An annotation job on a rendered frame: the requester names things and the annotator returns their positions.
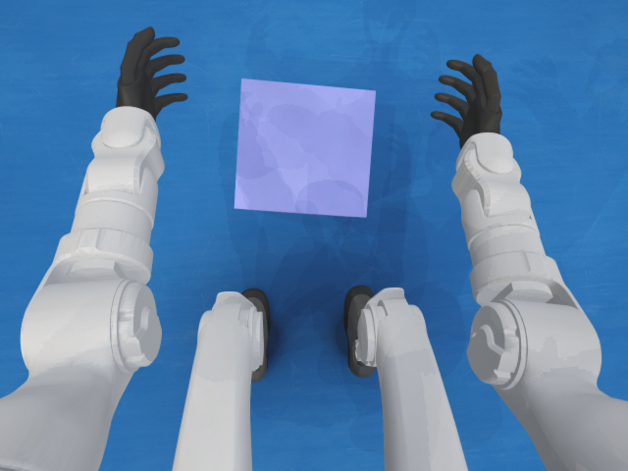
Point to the left robot upper arm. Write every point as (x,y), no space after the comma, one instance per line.
(82,343)

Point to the robot shin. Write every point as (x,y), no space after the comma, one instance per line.
(386,293)
(226,297)

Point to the carton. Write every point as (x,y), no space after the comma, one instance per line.
(304,149)

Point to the robot left forearm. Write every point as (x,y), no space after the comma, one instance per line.
(116,207)

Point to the robot left hand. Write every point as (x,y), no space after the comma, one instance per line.
(136,85)

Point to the robot right forearm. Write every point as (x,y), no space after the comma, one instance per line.
(501,232)

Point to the left robot shin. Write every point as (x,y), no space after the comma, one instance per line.
(226,297)

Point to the robot right hand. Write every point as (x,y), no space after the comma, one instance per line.
(481,112)

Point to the right robot upper arm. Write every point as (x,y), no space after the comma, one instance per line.
(543,360)

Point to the right robot shin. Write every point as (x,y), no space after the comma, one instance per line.
(386,293)

